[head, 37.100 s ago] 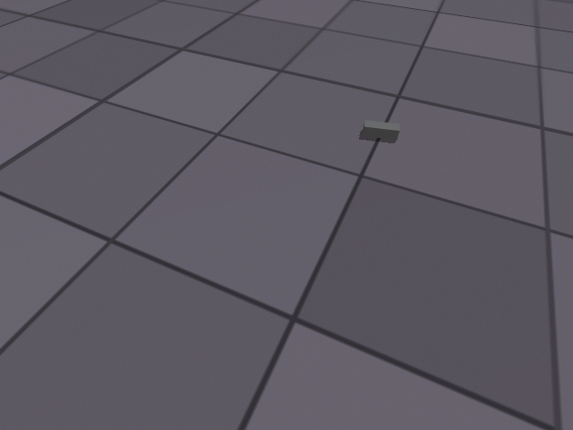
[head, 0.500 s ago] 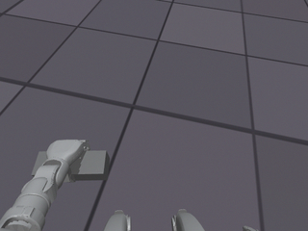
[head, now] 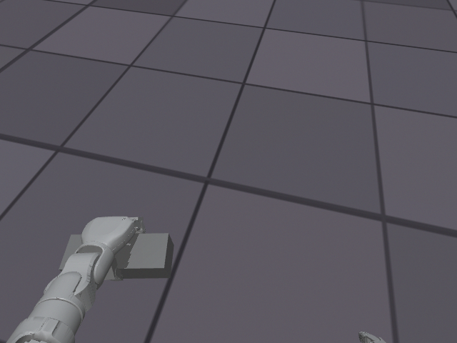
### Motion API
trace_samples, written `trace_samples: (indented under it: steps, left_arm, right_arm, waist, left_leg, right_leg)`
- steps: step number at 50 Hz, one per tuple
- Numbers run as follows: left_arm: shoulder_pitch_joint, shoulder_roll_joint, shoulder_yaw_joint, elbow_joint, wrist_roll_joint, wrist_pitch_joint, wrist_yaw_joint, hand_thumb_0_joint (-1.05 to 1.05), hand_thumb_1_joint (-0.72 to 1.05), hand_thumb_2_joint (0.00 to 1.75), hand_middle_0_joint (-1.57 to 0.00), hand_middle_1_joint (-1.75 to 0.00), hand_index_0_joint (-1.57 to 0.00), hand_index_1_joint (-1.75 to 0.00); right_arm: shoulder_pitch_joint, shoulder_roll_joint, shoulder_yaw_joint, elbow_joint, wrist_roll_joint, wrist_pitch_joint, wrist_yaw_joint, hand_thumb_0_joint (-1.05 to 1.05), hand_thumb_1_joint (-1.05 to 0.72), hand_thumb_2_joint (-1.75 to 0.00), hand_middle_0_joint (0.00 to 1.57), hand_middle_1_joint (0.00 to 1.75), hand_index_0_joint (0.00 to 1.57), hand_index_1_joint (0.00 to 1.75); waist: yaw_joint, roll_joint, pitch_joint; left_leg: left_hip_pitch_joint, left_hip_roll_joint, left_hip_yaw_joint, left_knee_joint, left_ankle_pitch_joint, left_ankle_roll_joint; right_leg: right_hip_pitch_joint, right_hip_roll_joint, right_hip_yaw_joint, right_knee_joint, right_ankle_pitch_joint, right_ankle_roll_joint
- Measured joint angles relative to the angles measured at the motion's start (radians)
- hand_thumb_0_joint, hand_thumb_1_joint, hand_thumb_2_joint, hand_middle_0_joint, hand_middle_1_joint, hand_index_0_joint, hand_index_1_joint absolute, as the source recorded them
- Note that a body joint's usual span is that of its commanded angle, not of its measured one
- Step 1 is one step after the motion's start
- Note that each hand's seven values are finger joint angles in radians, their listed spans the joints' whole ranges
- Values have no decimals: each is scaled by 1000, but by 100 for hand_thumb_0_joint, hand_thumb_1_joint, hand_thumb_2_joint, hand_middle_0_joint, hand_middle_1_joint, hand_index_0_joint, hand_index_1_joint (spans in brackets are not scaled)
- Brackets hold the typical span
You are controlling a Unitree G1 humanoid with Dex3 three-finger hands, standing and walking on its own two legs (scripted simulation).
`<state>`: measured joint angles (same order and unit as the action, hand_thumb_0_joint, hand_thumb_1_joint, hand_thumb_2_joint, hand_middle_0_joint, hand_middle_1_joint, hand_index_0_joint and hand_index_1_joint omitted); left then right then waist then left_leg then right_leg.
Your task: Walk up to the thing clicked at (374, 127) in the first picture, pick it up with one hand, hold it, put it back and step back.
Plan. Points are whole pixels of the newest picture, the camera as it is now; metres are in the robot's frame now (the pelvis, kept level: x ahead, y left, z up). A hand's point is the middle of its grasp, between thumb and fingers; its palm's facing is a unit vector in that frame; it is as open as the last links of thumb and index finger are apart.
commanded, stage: hold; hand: left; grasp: from above
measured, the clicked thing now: (120, 256) +0.33 +0.23 -0.11
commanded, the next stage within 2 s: crouch in 1.80 s
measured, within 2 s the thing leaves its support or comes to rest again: neither
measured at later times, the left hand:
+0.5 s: hand (116, 244) +0.32 +0.21 -0.03, palm faces -0.47 -0.02 -0.88, open 10.3 cm
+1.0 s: hand (119, 247) +0.31 +0.20 -0.01, palm faces -0.46 -0.02 -0.89, open 10.2 cm
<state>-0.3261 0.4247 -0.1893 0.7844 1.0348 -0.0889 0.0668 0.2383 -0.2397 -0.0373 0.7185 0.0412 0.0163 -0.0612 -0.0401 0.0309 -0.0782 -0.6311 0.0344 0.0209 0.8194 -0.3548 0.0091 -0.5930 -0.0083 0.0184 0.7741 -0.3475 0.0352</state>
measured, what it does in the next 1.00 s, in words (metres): stands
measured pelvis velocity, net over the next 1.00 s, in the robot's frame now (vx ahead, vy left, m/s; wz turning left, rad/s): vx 0.01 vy -0.02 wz -0.01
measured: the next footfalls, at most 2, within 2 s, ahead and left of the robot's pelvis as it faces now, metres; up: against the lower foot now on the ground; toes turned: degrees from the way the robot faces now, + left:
none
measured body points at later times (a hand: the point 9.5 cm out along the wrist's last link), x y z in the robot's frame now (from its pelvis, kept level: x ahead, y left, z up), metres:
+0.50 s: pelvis +0.02 -0.01 +0.02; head +0.05 -0.02 +0.47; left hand +0.34 +0.21 +0.02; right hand +0.14 -0.27 -0.10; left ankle +0.03 +0.11 -0.70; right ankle +0.02 -0.15 -0.70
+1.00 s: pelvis +0.01 -0.02 +0.02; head +0.03 -0.04 +0.47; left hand +0.33 +0.20 +0.04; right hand +0.15 -0.28 -0.09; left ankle +0.03 +0.11 -0.70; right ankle +0.02 -0.15 -0.70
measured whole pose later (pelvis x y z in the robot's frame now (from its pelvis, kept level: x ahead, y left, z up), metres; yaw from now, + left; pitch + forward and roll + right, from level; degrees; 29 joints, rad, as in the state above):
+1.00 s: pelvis +0.01 -0.02 +0.02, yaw +0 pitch +3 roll +0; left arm -0.24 0.42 -0.20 0.62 1.01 -0.11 -0.05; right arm 0.20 -0.26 -0.03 0.67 0.06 0.09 -0.08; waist 0.00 0.04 -0.03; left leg -0.37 0.03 0.03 0.59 -0.27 -0.01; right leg -0.37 -0.01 0.03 0.60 -0.29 0.02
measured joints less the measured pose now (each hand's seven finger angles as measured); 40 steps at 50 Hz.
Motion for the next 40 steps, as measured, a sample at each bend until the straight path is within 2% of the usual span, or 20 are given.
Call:
trace_samples:
  steps: [6,18,40]
  left_arm:
    - [13,9,-3,-31,0,-12,-40,0,0,57,-53,-79,-56,-75]
    - [42,12,7,-92,-4,-27,-86,0,0,58,-54,-76,-57,-72]
    - [79,2,0,-154,-18,-18,-110,0,-1,59,-56,-74,-59,-70]
  right_arm:
    - [-6,0,0,-1,0,9,-2,1,-91,-90,20,30,20,30]
    - [-13,-8,-1,-25,2,32,-3,1,-91,-90,20,30,20,30]
    - [-35,-15,2,-45,10,68,-15,1,-91,-90,20,30,20,30]
  waist:
    - [9,0,2]
    - [18,2,8]
    - [32,12,33]
  left_leg:
    - [54,-2,5,-45,6,0]
    - [128,-4,10,-108,20,-4]
    - [217,-3,11,-194,62,-17]
  right_leg:
    - [52,-2,3,-42,6,0]
    - [119,-3,7,-95,15,-4]
    - [192,-1,7,-147,40,-17]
